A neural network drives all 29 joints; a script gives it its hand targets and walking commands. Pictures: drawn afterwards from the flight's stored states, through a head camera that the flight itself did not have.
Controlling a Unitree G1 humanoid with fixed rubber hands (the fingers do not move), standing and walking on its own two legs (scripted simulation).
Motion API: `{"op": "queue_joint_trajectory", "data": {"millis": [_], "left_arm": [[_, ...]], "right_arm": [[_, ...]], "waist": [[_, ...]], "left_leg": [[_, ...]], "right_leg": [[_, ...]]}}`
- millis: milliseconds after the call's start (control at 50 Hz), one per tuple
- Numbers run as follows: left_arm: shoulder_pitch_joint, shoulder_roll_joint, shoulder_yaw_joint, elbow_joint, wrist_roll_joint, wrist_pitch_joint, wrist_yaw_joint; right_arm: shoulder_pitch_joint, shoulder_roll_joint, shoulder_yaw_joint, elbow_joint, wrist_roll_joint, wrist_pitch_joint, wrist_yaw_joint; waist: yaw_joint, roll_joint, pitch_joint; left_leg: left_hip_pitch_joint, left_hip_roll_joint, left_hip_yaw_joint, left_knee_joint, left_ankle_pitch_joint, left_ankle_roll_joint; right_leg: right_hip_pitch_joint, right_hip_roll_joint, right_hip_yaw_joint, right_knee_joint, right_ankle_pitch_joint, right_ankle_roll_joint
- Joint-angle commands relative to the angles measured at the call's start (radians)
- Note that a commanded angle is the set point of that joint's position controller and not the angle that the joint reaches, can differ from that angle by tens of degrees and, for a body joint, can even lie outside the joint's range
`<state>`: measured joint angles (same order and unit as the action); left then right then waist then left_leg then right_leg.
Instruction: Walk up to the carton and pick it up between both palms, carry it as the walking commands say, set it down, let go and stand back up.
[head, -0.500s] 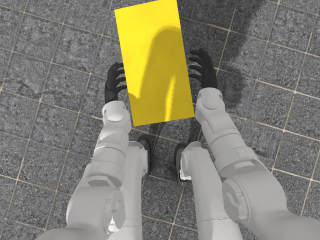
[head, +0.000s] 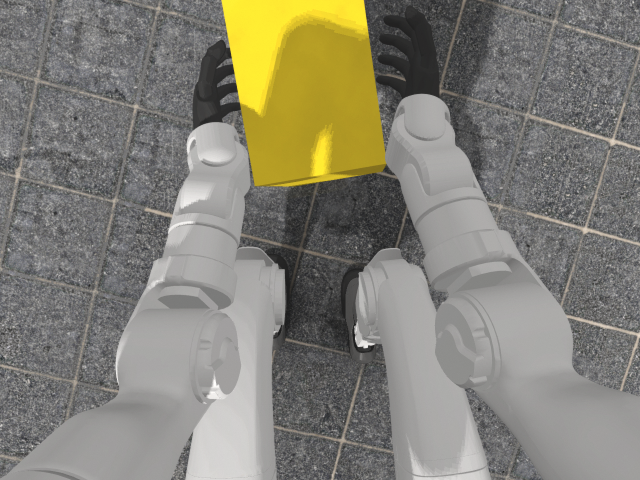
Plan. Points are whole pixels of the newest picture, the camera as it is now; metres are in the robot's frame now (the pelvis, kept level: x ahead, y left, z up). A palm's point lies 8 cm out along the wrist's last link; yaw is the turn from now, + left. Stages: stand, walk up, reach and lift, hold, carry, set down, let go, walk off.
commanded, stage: set down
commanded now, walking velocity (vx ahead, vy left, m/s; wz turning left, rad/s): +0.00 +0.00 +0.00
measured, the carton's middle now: (313, 72) +0.54 +0.01 -0.23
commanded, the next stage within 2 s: none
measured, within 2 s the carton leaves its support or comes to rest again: neither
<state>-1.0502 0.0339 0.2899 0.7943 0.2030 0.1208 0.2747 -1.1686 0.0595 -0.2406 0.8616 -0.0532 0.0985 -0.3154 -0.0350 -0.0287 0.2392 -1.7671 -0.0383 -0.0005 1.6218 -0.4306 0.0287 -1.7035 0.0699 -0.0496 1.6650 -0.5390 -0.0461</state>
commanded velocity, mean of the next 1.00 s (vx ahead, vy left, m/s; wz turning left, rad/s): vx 0.00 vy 0.00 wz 0.00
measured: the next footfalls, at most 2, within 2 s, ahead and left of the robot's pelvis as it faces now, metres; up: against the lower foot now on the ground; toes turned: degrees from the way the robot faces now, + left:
none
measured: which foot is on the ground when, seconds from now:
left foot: down 0.00-1.00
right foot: down 0.00-1.00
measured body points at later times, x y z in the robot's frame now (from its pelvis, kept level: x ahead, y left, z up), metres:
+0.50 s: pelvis -0.01 +0.00 -0.08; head +0.32 +0.01 +0.22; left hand +0.51 +0.14 -0.23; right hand +0.52 -0.09 -0.20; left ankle +0.13 +0.10 -0.50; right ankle +0.09 -0.09 -0.50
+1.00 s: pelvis +0.00 +0.00 -0.13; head +0.38 +0.01 +0.11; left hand +0.56 +0.15 -0.31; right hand +0.55 -0.08 -0.30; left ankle +0.13 +0.10 -0.50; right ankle +0.09 -0.10 -0.50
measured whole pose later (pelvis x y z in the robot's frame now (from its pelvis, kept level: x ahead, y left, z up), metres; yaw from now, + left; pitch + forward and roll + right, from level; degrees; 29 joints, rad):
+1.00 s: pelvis +0.00 +0.00 -0.13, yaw -1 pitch +36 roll +0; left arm -1.46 0.20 0.35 0.85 0.19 0.29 0.12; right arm -1.44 0.01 -0.33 0.81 -0.14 0.22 -0.22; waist -0.01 -0.04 0.41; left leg -2.16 -0.04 0.02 2.04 -0.51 0.02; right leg -2.10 0.10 -0.05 2.10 -0.63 -0.04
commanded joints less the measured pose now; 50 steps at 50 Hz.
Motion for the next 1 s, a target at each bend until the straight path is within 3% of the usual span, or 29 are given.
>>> {"op": "queue_joint_trajectory", "data": {"millis": [0, 20, 40, 60, 120, 180, 200, 220, 240, 280, 320, 340, 360, 420, 460, 480, 500, 520, 560, 600, 620, 660, 720, 800, 840, 860, 900, 940, 980], "left_arm": [[-0.85, -0.61, -0.324, -0.176, -0.096, -0.059, -0.216], [-0.843, -0.677, -0.314, -0.156, -0.108, -0.05, -0.231], [-0.866, -0.691, -0.319, -0.156, -0.113, -0.046, -0.242], [-0.786, -0.706, -0.284, -0.037, -0.08, -0.032, -0.257], [-0.821, -0.737, -0.264, -0.076, -0.058, -0.019, -0.275], [-0.827, -0.742, -0.256, -0.027, -0.038, 0.004, -0.298], [-0.835, -0.737, -0.258, -0.029, -0.015, 0.011, -0.303], [-0.822, -0.726, -0.231, 0.023, -0.017, 0.017, -0.312], [-0.906, -0.74, -0.294, -0.101, -0.056, 0.018, -0.318], [-0.96, -0.732, -0.329, -0.106, -0.091, 0.026, -0.316], [-0.95, -0.753, -0.331, -0.127, -0.102, 0.028, -0.316], [-0.992, -0.708, -0.321, -0.14, -0.096, 0.03, -0.313], [-0.954, -0.729, -0.324, -0.087, -0.098, 0.04, -0.32], [-1.107, -0.653, -0.336, -0.181, -0.133, 0.029, -0.328], [-1.049, -0.669, -0.305, -0.065, -0.105, 0.047, -0.339], [-1.066, -0.661, -0.318, -0.1, -0.111, 0.042, -0.338], [-1.062, -0.651, -0.302, -0.071, -0.089, 0.049, -0.342], [-1.037, -0.651, -0.25, -0.023, -0.055, 0.063, -0.364], [-0.965, -0.658, -0.215, 0.065, -0.036, 0.08, -0.385], [-0.934, -0.689, -0.19, 0.087, -0.014, 0.082, -0.407], [-0.992, -0.691, -0.223, 0.009, -0.043, 0.08, -0.409], [-0.938, -0.717, -0.23, 0.054, -0.053, 0.08, -0.411], [-1.045, -0.681, -0.293, -0.099, -0.116, 0.065, -0.401], [-1.162, -0.613, -0.386, -0.204, -0.204, 0.037, -0.357], [-1.2, -0.611, -0.427, -0.232, -0.251, 0.019, -0.344], [-1.168, -0.652, -0.432, -0.161, -0.265, 0.026, -0.347], [-1.095, -0.7, -0.414, -0.043, -0.271, 0.046, -0.364], [-0.947, -0.735, -0.353, 0.131, -0.196, 0.073, -0.391], [-0.959, -0.764, -0.341, 0.128, -0.193, 0.084, -0.418]], "right_arm": [[-0.544, 0.833, 0.311, 0.014, -0.001, 0.03, 0.222], [-0.539, 0.832, 0.301, -0.014, -0.032, 0.024, 0.228], [-0.606, 0.817, 0.304, -0.048, -0.025, 0.022, 0.236], [-0.526, 0.822, 0.251, 0.079, -0.072, 0.035, 0.246], [-0.617, 0.874, 0.242, 0.002, -0.042, 0.041, 0.291], [-0.607, 0.865, 0.205, 0.052, -0.079, 0.065, 0.317], [-0.637, 0.867, 0.211, 0.052, -0.067, 0.066, 0.325], [-0.671, 0.86, 0.224, 0.02, -0.079, 0.069, 0.323], [-0.685, 0.872, 0.243, -0.04, -0.06, 0.073, 0.324], [-0.693, 0.892, 0.265, -0.033, -0.046, 0.086, 0.324], [-0.752, 0.848, 0.288, -0.09, -0.02, 0.078, 0.327], [-0.764, 0.88, 0.301, -0.068, -0.005, 0.088, 0.327], [-0.784, 0.87, 0.303, -0.092, -0.003, 0.085, 0.326], [-0.791, 0.86, 0.286, -0.027, -0.004, 0.108, 0.317], [-0.748, 0.856, 0.232, 0.053, -0.032, 0.115, 0.323], [-0.782, 0.861, 0.256, 0.003, -0.014, 0.111, 0.33], [-0.714, 0.863, 0.205, 0.124, -0.045, 0.126, 0.337], [-0.699, 0.863, 0.162, 0.121, -0.071, 0.132, 0.355], [-0.673, 0.845, 0.145, 0.14, -0.119, 0.142, 0.364], [-0.675, 0.865, 0.125, 0.134, -0.134, 0.143, 0.381], [-0.702, 0.872, 0.138, 0.077, -0.114, 0.142, 0.391], [-0.784, 0.861, 0.201, 0.002, -0.059, 0.128, 0.394], [-0.862, 0.877, 0.274, -0.098, 0.023, 0.12, 0.387], [-0.932, 0.839, 0.365, -0.161, 0.106, 0.1, 0.351], [-0.842, 0.835, 0.382, -0.091, 0.1, 0.108, 0.334], [-0.833, 0.803, 0.362, -0.114, 0.07, 0.093, 0.33], [-0.877, 0.777, 0.337, -0.131, 0.084, 0.084, 0.33], [-0.81, 0.775, 0.295, -0.001, 0.059, 0.101, 0.356], [-0.81, 0.766, 0.271, -0.031, 0.032, 0.097, 0.379]], "waist": [[0.162, 0.062, -1.329], [0.121, 0.05, -1.327], [0.131, 0.088, -1.342], [0.109, 0.069, -1.191], [0.165, 0.064, -1.252], [0.13, 0.056, -1.181], [0.157, 0.104, -1.195], [0.169, 0.037, -1.196], [0.124, 0.048, -1.323], [0.118, 0.048, -1.339], [0.139, 0.096, -1.379], [0.168, 0.063, -1.356], [0.147, 0.068, -1.356], [0.141, 0.027, -1.291], [0.13, 0.048, -1.145], [0.161, 0.048, -1.204], [0.119, 0.062, -1.123], [0.161, 0.052, -0.985], [0.126, 0.034, -0.953], [0.154, 0.031, -0.94], [0.132, 0.039, -1.007], [0.179, 0.039, -1.068], [0.2, 0.036, -1.268], [0.182, 0.063, -1.462], [0.141, 0.05, -1.469], [0.08, 0.029, -1.421], [0.092, 0.072, -1.404], [0.131, 0.126, -1.127], [0.088, 0.099, -1.08]], "left_leg": [[0.549, -0.1, -0.009, 0.02, 0.256, -0.012], [0.569, -0.109, -0.019, 0.034, 0.275, -0.02], [0.543, -0.108, -0.014, 0.057, 0.285, -0.021], [0.473, -0.105, -0.013, 0.053, 0.232, -0.016], [0.511, -0.109, -0.014, 0.075, 0.279, -0.011], [0.45, -0.111, 0.0, 0.087, 0.229, -0.018], [0.428, -0.108, 0.001, 0.11, 0.24, -0.016], [0.387, -0.111, 0.006, 0.126, 0.195, -0.015], [0.444, -0.109, -0.001, 0.125, 0.236, -0.019], [0.471, -0.108, -0.006, 0.142, 0.252, -0.024], [0.453, -0.108, 0.021, 0.171, 0.253, -0.018], [0.474, -0.104, 0.014, 0.166, 0.26, -0.011], [0.434, -0.102, 0.017, 0.175, 0.233, -0.013], [0.344, -0.1, 0.023, 0.197, 0.19, -0.015], [0.284, -0.104, 0.029, 0.207, 0.109, -0.007], [0.331, -0.098, 0.024, 0.211, 0.16, -0.009], [0.303, -0.095, 0.028, 0.217, 0.108, -0.014], [0.187, -0.094, 0.032, 0.213, 0.084, 0.001], [0.146, -0.094, 0.037, 0.231, 0.046, -0.003], [0.106, -0.102, 0.05, 0.238, 0.061, 0.002], [0.185, -0.103, 0.035, 0.237, 0.128, 0.003], [0.212, -0.098, 0.04, 0.275, 0.184, 0.005], [0.311, -0.092, 0.038, 0.307, 0.306, 0.007], [0.421, -0.084, 0.031, 0.363, 0.42, -0.004], [0.407, -0.084, 0.036, 0.39, 0.436, -0.004], [0.42, -0.088, 0.009, 0.394, 0.441, -0.008], [0.425, -0.074, 0.015, 0.412, 0.409, -0.009], [0.297, -0.069, 0.026, 0.391, 0.294, -0.007], [0.287, -0.079, 0.023, 0.409, 0.307, -0.009]], "right_leg": [[0.363, 0.147, 0.14, -0.043, 0.292, 0.063], [0.345, 0.158, 0.121, -0.033, 0.3, 0.062], [0.325, 0.151, 0.141, -0.021, 0.3, 0.053], [0.258, 0.142, 0.132, -0.032, 0.251, 0.058], [0.225, 0.155, 0.111, 0.017, 0.266, 0.061], [0.144, 0.148, 0.087, 0.045, 0.228, 0.071], [0.152, 0.137, 0.116, 0.052, 0.233, 0.061], [0.145, 0.137, 0.102, 0.053, 0.191, 0.072], [0.181, 0.146, 0.081, 0.084, 0.239, 0.073], [0.192, 0.145, 0.078, 0.104, 0.255, 0.071], [0.201, 0.14, 0.095, 0.112, 0.246, 0.059], [0.16, 0.139, 0.092, 0.123, 0.239, 0.066], [0.176, 0.142, 0.087, 0.119, 0.231, 0.071], [0.2, 0.127, 0.105, 0.14, 0.223, 0.073], [0.132, 0.127, 0.108, 0.125, 0.142, 0.068], [0.131, 0.136, 0.09, 0.159, 0.174, 0.071], [0.074, 0.138, 0.084, 0.152, 0.13, 0.067], [0.029, 0.135, 0.11, 0.145, 0.123, 0.058], [0.048, 0.131, 0.098, 0.149, 0.092, 0.061], [0.043, 0.129, 0.117, 0.144, 0.107, 0.065], [0.03, 0.138, 0.082, 0.184, 0.161, 0.061], [0.048, 0.131, 0.087, 0.211, 0.191, 0.068], [0.137, 0.135, 0.099, 0.239, 0.303, 0.072], [0.214, 0.131, 0.093, 0.298, 0.42, 0.078], [0.254, 0.128, 0.106, 0.294, 0.447, 0.067], [0.211, 0.127, 0.083, 0.308, 0.44, 0.067], [0.198, 0.125, 0.084, 0.33, 0.399, 0.054], [0.077, 0.123, 0.084, 0.325, 0.288, 0.05], [0.02, 0.127, 0.07, 0.323, 0.271, 0.05]]}}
